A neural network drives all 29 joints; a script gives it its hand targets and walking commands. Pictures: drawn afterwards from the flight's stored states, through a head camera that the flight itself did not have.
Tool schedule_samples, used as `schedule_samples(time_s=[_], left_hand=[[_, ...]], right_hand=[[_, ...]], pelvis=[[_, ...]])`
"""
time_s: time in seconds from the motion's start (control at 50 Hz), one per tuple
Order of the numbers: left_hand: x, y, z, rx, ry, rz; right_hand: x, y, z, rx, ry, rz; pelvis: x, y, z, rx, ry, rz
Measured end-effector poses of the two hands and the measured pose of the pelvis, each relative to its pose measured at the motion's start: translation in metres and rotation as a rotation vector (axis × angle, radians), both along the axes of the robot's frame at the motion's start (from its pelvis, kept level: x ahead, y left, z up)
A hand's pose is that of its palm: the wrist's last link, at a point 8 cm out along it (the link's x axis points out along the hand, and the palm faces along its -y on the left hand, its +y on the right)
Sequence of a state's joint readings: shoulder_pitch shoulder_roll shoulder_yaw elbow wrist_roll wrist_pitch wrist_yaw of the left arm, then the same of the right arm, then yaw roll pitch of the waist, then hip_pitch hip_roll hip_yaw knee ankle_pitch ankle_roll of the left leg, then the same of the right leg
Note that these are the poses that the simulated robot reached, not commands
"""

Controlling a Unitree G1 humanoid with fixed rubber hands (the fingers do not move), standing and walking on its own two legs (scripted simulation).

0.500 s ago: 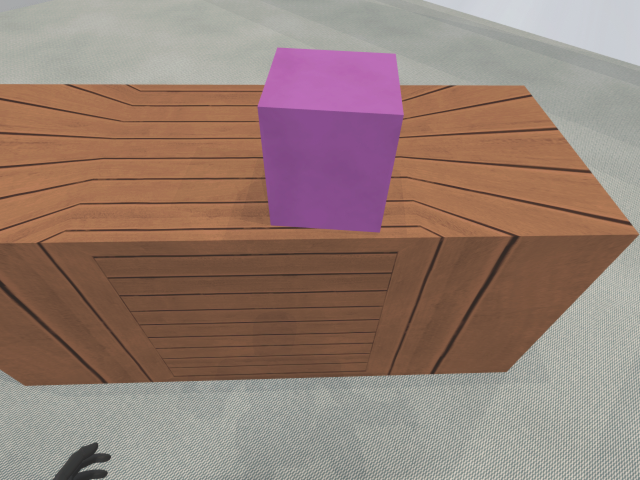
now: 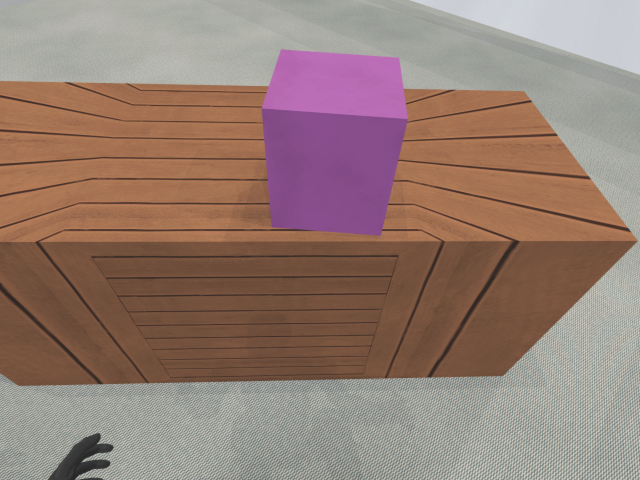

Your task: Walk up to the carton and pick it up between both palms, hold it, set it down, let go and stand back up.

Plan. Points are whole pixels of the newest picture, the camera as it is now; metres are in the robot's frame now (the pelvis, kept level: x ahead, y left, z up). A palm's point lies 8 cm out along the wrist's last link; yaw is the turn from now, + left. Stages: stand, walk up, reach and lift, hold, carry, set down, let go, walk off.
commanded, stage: walk up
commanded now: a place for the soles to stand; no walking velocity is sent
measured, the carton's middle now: (332, 146) +0.66 -0.03 +0.05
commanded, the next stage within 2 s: none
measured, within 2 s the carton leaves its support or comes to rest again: neither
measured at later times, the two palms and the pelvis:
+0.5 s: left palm (91, 424) +0.23 +0.31 -0.09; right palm out of the picture +0.10 -0.36 -0.05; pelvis +0.09 +0.00 +0.01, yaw +2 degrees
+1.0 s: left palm (124, 403) +0.25 +0.26 -0.06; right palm (617, 417) +0.22 -0.41 -0.08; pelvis +0.17 -0.07 +0.01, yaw +0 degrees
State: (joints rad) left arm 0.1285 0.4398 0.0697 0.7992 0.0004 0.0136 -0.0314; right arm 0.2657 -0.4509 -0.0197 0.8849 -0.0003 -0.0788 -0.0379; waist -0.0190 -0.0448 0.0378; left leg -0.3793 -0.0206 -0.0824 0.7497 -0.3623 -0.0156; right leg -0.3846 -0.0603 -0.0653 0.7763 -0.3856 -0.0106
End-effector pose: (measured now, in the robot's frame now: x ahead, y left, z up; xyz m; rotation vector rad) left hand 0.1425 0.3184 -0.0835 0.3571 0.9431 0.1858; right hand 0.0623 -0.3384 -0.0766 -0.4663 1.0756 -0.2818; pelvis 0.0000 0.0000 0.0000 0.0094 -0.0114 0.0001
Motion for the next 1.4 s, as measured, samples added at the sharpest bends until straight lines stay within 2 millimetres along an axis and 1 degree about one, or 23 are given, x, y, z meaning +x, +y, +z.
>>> schedule_samples(time_s=[0.06,0.1,0.18,0.22,0.24,0.28,0.36,0.46,0.5,0.56,0.62,0.66,0.72,0.78,0.86,0.96,1.08,1.14,1.18,1.22,1.26,1.32,1.4], left_hand=[[-0.003,0.000,0.001,-0.014,0.009,-0.006],[-0.009,0.002,-0.001,-0.018,0.022,0.002],[-0.028,0.016,-0.010,-0.021,0.076,0.036],[-0.031,0.023,-0.015,-0.028,0.106,0.048],[-0.028,0.025,-0.017,-0.031,0.114,0.050],[-0.013,0.028,-0.015,-0.038,0.102,0.055],[0.029,0.024,-0.008,-0.053,0.034,0.047],[0.077,0.003,-0.007,-0.076,-0.021,0.014],[0.090,-0.008,-0.007,-0.080,-0.029,0.005],[0.105,-0.023,-0.005,-0.067,-0.026,-0.002],[0.109,-0.036,-0.004,-0.027,-0.006,0.007],[0.101,-0.043,-0.004,-0.002,0.022,0.019],[0.086,-0.049,0.006,0.021,0.072,0.040],[0.079,-0.053,0.018,0.044,0.104,0.052],[0.086,-0.056,0.026,0.061,0.117,0.052],[0.102,-0.057,0.024,0.063,0.125,0.045],[0.112,-0.051,0.006,0.027,0.144,0.046],[0.119,-0.043,-0.006,-0.001,0.146,0.049],[0.127,-0.039,-0.013,-0.019,0.134,0.050],[0.137,-0.039,-0.015,-0.039,0.116,0.053],[0.143,-0.039,-0.015,-0.051,0.104,0.053],[0.144,-0.040,-0.017,-0.060,0.106,0.045],[0.137,-0.045,-0.015,-0.050,0.120,0.045]], right_hand=[[0.005,-0.002,0.005,0.001,-0.009,-0.009],[0.014,-0.002,0.007,-0.001,-0.018,-0.008],[0.040,0.005,0.011,-0.012,-0.047,0.014],[0.052,0.012,0.014,-0.015,-0.064,0.022],[0.055,0.015,0.015,-0.018,-0.071,0.023],[0.053,0.017,0.018,-0.022,-0.054,0.026],[0.040,0.012,0.026,-0.042,0.021,0.011],[0.033,-0.007,0.029,-0.062,0.084,-0.016],[0.037,-0.017,0.027,-0.062,0.098,-0.019],[0.051,-0.034,0.017,-0.051,0.099,-0.017],[0.076,-0.052,-0.001,-0.027,0.081,-0.005],[0.095,-0.059,-0.011,-0.003,0.057,0.004],[0.120,-0.062,-0.012,0.029,0.027,0.021],[0.136,-0.068,-0.011,0.046,0.014,0.026],[0.145,-0.073,-0.011,0.057,0.017,0.012],[0.152,-0.075,-0.008,0.048,0.040,-0.006],[0.159,-0.069,0.005,0.003,0.062,-0.015],[0.164,-0.062,0.012,-0.025,0.058,-0.011],[0.166,-0.054,0.014,-0.036,0.045,-0.014],[0.169,-0.046,0.019,-0.036,0.038,-0.009],[0.171,-0.043,0.024,-0.045,0.032,-0.004],[0.174,-0.044,0.029,-0.052,0.019,-0.006],[0.177,-0.049,0.024,-0.041,0.019,-0.008]], pelvis=[[0.008,-0.001,0.003,-0.005,0.016,-0.004],[0.015,0.000,0.004,-0.003,0.020,-0.001],[0.031,0.009,0.002,-0.005,0.010,0.016],[0.041,0.016,0.001,-0.010,0.019,0.018],[0.045,0.019,0.001,-0.009,0.018,0.018],[0.053,0.022,0.003,-0.017,0.010,0.026],[0.067,0.019,0.009,-0.030,-0.006,0.039],[0.079,0.004,0.008,-0.020,-0.023,0.034],[0.085,-0.005,0.006,-0.008,-0.024,0.034],[0.097,-0.021,0.002,0.013,-0.011,0.033],[0.110,-0.040,-0.005,0.033,-0.004,0.029],[0.117,-0.051,-0.008,0.029,-0.021,0.028],[0.128,-0.062,0.000,0.037,-0.028,0.032],[0.138,-0.068,0.006,0.043,-0.032,0.032],[0.151,-0.074,0.011,0.040,-0.039,0.024],[0.165,-0.074,0.012,0.023,-0.030,0.012],[0.175,-0.064,0.011,-0.003,-0.013,0.009],[0.180,-0.053,0.008,-0.020,-0.011,0.012],[0.181,-0.047,0.005,-0.022,-0.023,0.013],[0.182,-0.044,0.008,-0.023,-0.025,0.019],[0.182,-0.042,0.010,-0.034,-0.024,0.019],[0.181,-0.042,0.011,-0.041,-0.021,0.012],[0.181,-0.048,0.010,-0.033,-0.018,0.010]])
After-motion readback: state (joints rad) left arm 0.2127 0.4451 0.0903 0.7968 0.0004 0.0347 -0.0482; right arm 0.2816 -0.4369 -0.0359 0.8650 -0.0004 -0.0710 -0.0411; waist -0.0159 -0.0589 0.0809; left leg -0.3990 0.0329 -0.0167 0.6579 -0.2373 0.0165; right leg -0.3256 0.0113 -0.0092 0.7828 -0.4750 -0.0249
